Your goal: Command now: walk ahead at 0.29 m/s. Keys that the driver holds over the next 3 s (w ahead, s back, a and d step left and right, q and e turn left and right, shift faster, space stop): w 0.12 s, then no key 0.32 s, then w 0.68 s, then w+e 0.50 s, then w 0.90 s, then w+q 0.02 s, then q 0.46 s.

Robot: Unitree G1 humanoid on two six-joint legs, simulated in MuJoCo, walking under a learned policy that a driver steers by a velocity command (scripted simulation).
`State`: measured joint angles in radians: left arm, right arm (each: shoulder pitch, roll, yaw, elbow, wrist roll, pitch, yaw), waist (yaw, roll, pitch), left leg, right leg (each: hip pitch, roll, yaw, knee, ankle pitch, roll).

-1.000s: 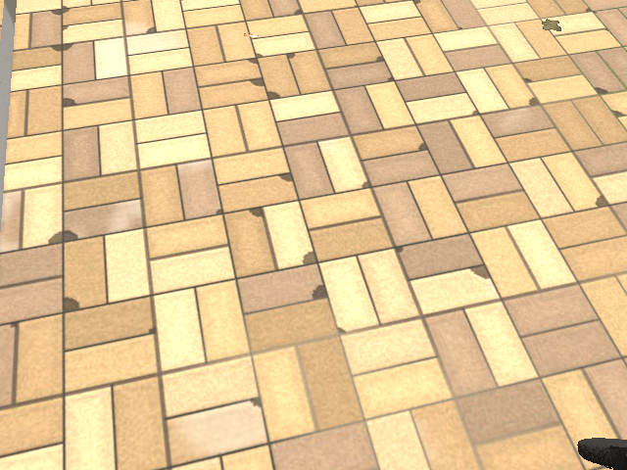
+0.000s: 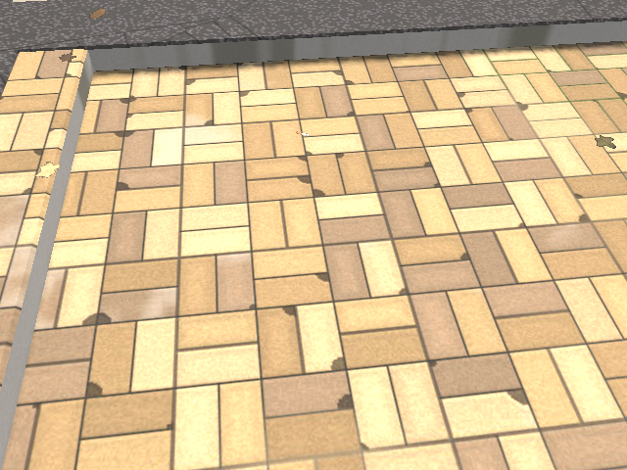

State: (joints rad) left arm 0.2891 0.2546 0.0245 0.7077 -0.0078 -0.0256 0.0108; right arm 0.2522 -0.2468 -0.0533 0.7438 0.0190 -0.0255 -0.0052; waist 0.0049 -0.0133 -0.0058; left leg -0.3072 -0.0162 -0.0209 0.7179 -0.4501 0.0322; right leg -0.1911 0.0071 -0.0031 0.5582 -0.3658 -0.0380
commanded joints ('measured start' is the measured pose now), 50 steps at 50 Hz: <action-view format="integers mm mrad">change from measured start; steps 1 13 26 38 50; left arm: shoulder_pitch -45 -106 117 -65 -90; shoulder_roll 189 66 208 202 146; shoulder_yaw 55 30 81 82 54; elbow -63 -95 -38 -17 -40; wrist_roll -16 2 -6 -9 -15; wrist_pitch -13 -37 -17 -52 -64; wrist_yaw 1 -31 -15 -13 -21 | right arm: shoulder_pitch -75 75 165 -47 123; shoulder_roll -76 -128 -145 -96 -177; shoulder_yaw -18 -15 -7 3 -21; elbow -86 -19 35 -4 24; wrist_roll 9 -19 -3 -15 -19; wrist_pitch -54 -39 -26 -34 -84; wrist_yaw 22 -5 3 0 16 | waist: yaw -6 -23 75 9 -47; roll -125 104 -199 -92 165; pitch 111 23 -271 -26 33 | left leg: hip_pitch -74 290 -292 -123 315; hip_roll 33 204 -30 93 342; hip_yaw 28 -122 -53 16 -504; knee -117 -462 461 -1 -545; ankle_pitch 32 871 -222 227 -206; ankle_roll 34 162 -41 -42 190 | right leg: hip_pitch -50 -463 388 -123 -746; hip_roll -261 -62 -383 -224 -82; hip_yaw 336 -6 635 208 88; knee -334 388 -258 -440 545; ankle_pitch -183 100 108 -14 33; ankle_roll -168 64 -314 -195 -35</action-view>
